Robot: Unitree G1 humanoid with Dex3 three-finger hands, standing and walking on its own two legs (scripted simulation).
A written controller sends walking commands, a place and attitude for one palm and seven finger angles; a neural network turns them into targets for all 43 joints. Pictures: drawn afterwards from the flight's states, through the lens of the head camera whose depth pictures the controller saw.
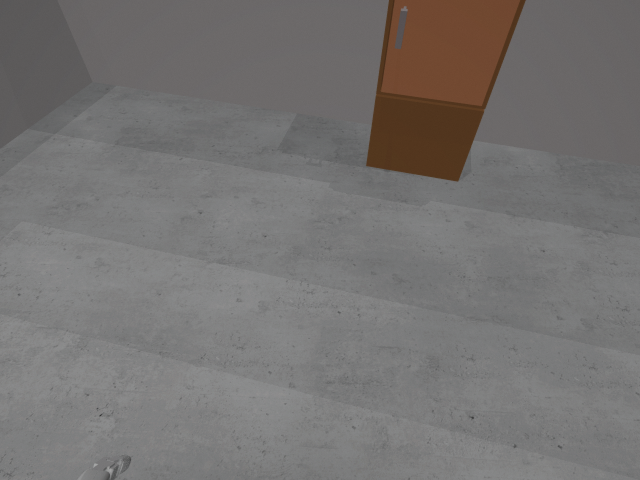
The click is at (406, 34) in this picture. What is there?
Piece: cupboard door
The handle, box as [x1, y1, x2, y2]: [395, 6, 407, 48]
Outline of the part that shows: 406,6 401,8 395,43 396,48 400,48 407,11 407,9 405,8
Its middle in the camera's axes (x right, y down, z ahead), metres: +0.30 -0.80 +1.46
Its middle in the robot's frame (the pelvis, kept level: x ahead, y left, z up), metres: +1.63 -0.24 -0.07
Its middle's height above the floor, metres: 0.70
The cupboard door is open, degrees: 0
